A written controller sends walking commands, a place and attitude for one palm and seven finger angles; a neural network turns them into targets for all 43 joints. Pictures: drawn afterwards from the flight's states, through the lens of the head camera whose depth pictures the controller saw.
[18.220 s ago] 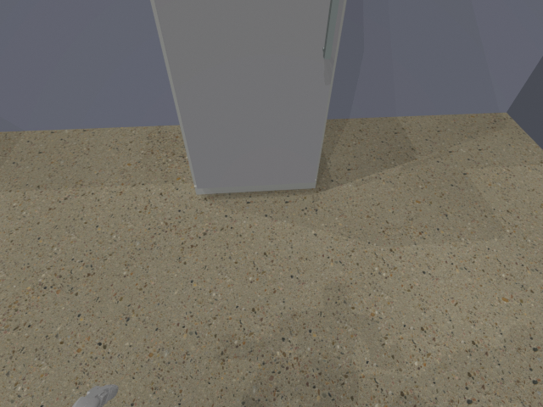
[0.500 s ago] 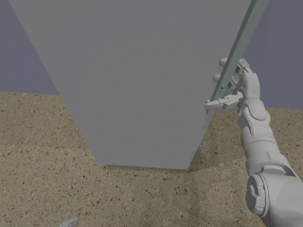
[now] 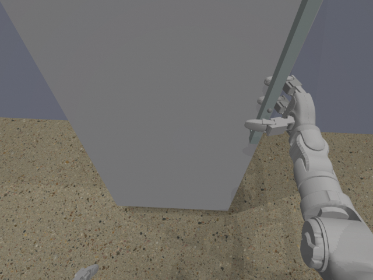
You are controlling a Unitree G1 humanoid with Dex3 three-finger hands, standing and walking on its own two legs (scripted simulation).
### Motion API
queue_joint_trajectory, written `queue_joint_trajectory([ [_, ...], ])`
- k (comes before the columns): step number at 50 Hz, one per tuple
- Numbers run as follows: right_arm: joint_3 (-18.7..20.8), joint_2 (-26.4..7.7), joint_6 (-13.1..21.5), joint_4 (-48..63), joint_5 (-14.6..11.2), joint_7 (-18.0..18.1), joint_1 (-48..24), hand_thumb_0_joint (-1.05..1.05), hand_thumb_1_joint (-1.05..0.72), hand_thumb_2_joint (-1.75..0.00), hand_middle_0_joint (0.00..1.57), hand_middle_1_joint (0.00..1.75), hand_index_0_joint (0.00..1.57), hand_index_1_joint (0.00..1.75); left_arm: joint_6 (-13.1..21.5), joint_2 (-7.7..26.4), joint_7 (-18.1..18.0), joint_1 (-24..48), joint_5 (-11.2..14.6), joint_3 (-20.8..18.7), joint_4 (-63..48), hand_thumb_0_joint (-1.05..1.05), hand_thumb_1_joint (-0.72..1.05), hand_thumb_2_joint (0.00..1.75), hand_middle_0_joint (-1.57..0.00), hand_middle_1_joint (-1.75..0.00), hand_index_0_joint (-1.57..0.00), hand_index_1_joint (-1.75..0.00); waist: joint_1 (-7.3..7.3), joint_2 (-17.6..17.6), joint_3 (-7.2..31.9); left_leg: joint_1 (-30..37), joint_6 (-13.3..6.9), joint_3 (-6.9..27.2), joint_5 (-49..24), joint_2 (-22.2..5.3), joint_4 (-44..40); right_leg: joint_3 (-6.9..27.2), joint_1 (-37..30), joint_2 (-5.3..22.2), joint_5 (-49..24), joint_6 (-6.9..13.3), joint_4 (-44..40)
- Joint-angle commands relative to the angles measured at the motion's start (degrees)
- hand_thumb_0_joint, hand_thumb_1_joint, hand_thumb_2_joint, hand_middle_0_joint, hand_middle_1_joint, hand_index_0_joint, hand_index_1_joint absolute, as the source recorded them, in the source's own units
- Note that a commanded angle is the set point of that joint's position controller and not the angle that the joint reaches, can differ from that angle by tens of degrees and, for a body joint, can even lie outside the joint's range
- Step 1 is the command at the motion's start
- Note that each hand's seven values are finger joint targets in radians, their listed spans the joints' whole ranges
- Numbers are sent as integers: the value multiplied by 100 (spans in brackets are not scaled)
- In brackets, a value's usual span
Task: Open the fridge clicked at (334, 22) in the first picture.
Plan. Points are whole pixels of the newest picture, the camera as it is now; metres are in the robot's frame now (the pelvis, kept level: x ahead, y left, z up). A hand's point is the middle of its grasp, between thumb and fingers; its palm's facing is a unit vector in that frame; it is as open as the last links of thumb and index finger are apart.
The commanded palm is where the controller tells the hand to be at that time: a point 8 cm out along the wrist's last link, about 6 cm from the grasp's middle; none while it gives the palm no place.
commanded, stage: grip the handle and tug to test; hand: right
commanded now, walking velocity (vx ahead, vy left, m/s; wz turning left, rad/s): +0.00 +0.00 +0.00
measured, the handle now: (275, 76) +0.51 -0.11 +0.18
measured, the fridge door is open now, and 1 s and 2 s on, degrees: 0 0 4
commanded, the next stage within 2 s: pull the door a little, standing still in 1.16 s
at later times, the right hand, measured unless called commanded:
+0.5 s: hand (261, 108) +0.46 -0.09 +0.13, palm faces -0.12 +0.99 +0.00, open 5.4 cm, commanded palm +0.44 -0.16 +0.14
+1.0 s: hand (259, 107) +0.46 -0.09 +0.13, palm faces -0.10 +1.00 -0.01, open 5.2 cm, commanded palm +0.42 -0.16 +0.14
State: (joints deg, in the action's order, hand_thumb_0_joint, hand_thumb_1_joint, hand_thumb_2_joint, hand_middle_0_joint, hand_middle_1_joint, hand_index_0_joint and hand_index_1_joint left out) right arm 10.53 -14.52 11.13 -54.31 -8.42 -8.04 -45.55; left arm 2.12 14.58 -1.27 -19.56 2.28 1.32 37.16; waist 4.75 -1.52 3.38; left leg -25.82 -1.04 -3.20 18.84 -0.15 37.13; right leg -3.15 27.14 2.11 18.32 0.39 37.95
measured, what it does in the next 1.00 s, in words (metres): stands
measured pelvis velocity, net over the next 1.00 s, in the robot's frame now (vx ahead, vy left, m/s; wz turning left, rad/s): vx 0.00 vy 0.01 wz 0.02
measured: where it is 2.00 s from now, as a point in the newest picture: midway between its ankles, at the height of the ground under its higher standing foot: outside the picture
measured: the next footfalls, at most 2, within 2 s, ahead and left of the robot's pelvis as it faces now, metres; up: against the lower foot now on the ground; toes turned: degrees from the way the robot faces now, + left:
none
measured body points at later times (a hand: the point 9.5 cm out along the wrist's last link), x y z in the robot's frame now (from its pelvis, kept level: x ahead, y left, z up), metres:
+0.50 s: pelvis +0.00 +0.00 +0.00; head +0.04 +0.00 +0.45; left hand +0.06 +0.25 -0.12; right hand +0.46 -0.15 +0.13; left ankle +0.00 +0.11 -0.72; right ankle +0.01 -0.12 -0.72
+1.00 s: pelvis +0.00 +0.01 +0.00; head +0.04 +0.02 +0.45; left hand +0.05 +0.27 -0.12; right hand +0.46 -0.14 +0.13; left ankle +0.00 +0.11 -0.72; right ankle +0.01 -0.12 -0.72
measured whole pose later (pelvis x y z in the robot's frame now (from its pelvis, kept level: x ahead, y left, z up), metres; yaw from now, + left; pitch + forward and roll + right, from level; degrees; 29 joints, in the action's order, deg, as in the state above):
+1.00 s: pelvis +0.00 +0.01 +0.00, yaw +1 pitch +8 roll +0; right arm 12.3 -14.6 12.2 -53.4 -7.7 -6.7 -44.6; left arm 2.0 15.2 -1.3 -21.2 2.1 0.7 36.9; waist 6.2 -1.8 3.3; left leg -26.7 -1.5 -1.9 18.3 0.7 36.9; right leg -4.3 27.1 2.8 18.0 0.0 37.0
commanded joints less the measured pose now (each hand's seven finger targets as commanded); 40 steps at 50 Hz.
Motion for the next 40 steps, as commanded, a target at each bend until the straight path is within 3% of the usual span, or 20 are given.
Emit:
queue_joint_trajectory([
  [1,327,-1161,464,1288,-57,17,-2959,0,-15,-58,37,129,37,129,222,811,-92,-226,10,-291,-557,0,90,90,-20,-30,-20,-30,62,204,2068,658,2,193,-2018,167,-407,213,-1120,-248,-1354,189,-288],
  [4,179,-1040,564,1283,-61,-47,-3039,0,-29,-64,38,131,38,131,243,815,-84,-272,2,-289,-535,0,90,90,-20,-30,-20,-30,126,222,2112,639,-7,164,-2106,173,-373,231,-1177,-250,-1486,189,-239],
  [6,386,-1227,529,1094,-79,-86,-2758,0,-39,-68,40,133,40,133,242,842,-81,-267,12,-296,-531,0,90,90,-20,-30,-20,-30,14,176,2124,676,-12,179,-2137,173,-356,208,-1105,-245,-1465,173,-253],
  [9,322,-1215,473,950,-81,-150,-2766,0,-53,-74,41,135,41,135,217,861,-86,-297,19,-289,-540,0,90,90,-20,-30,-20,-30,68,341,1897,663,-7,168,-2048,168,-399,206,-928,-245,-1352,196,-270],
  [11,188,-1087,473,1042,-91,-166,-2962,0,-62,-78,42,136,42,136,207,837,-84,-257,30,-288,-552,0,90,90,-20,-30,-20,-30,117,185,1857,548,12,175,-1966,161,-416,198,-949,-247,-1257,182,-282],
  [15,126,-969,570,1406,-110,-112,-3084,0,-81,-86,44,139,44,139,263,841,-66,-296,22,-317,-548,0,90,90,-20,-30,-20,-30,98,-96,2290,418,-35,121,-1975,196,-320,311,-1402,-206,-1578,139,-227],
  [17,138,-940,512,1171,-142,-69,-3085,0,-90,-90,45,140,45,140,255,846,-71,-315,28,-314,-487,0,90,90,-20,-30,-20,-30,159,186,1963,310,-4,105,-1822,210,-391,303,-1228,-192,-1373,146,-252],
  [19,276,-1114,503,1048,-118,54,-3320,0,-90,-90,45,140,45,140,251,876,-97,-365,-4,-298,-433,0,90,90,-20,-30,-20,-30,167,416,1779,356,-1,89,-1613,201,-416,339,-1002,-210,-1166,164,-313],
  [21,249,-1074,545,1195,5,173,-3363,0,-90,-90,45,140,45,140,272,833,-78,-325,-11,-306,-453,0,90,90,-20,-30,-20,-30,106,-43,2059,283,-19,106,-1661,190,-343,324,-1225,-214,-1284,132,-289],
  [22,180,-974,540,1087,27,216,-3383,0,-90,-90,45,140,45,140,285,814,-67,-345,-21,-287,-435,0,90,90,-20,-30,-20,-30,148,84,1993,259,-8,93,-1650,197,-353,333,-1197,-214,-1267,137,-291],
  [23,374,-1196,562,1000,61,267,-3311,0,-90,-90,45,140,45,140,282,838,-70,-390,-33,-304,-407,0,90,90,-20,-30,-20,-30,107,221,1989,309,-5,97,-1628,196,-353,338,-1116,-199,-1237,134,-299],
  [27,416,-1242,632,946,126,282,-3129,0,-90,-90,45,140,45,140,263,822,-48,-366,-46,-282,-478,0,90,90,-20,-30,-20,-30,38,157,2111,523,-9,142,-1854,189,-313,255,-1030,-224,-1322,138,-294],
  [29,474,-1330,653,872,121,269,-3156,0,-90,-90,45,140,45,140,245,844,-61,-423,-57,-286,-485,0,90,90,-20,-30,-20,-30,83,474,2014,679,10,163,-1945,188,-337,238,-847,-234,-1317,176,-289],
  [31,588,-1487,663,899,136,230,-3076,0,-90,-90,45,140,45,140,223,845,-80,-373,-36,-298,-521,0,90,90,-20,-30,-20,-30,32,353,2088,730,16,203,-1938,176,-356,187,-841,-233,-1218,171,-308],
  [33,404,-1295,667,957,125,186,-3211,0,-90,-90,45,140,45,140,223,813,-84,-354,-19,-287,-521,0,90,90,-20,-30,-20,-30,88,238,1989,651,14,203,-1882,180,-394,177,-880,-237,-1149,172,-325],
  [34,495,-1372,672,913,104,194,-3137,0,-90,-90,45,140,45,140,220,827,-92,-379,-30,-298,-529,0,90,90,-20,-30,-20,-30,74,376,1996,708,18,215,-1871,181,-405,177,-837,-240,-1144,187,-299],
  [37,442,-1363,644,795,81,154,-3217,0,-90,-90,45,140,45,140,215,827,-111,-349,-6,-272,-514,0,90,90,-20,-30,-20,-30,114,251,1813,596,29,236,-1678,173,-465,167,-742,-239,-914,178,-348],
  [38,390,-1292,656,862,90,151,-3248,0,-90,-90,45,140,45,140,221,815,-106,-361,-9,-285,-507,0,90,90,-20,-30,-20,-30,119,164,1887,562,25,220,-1665,173,-458,169,-819,-237,-929,175,-346],
  [39,447,-1328,679,866,83,172,-3145,0,-90,-90,45,140,45,140,226,828,-102,-408,-22,-301,-516,0,90,90,-20,-30,-20,-30,81,339,1999,686,17,210,-1722,177,-442,183,-831,-247,-1025,187,-328],
  [40,431,-1266,689,1009,61,161,-3058,0,-90,-90,45,140,45,140,245,810,-89,-351,-9,-306,-555,0,90,90,-20,-30,-20,-30,54,178,2116,696,25,225,-1819,172,-428,152,-903,-245,-1087,182,-332],
])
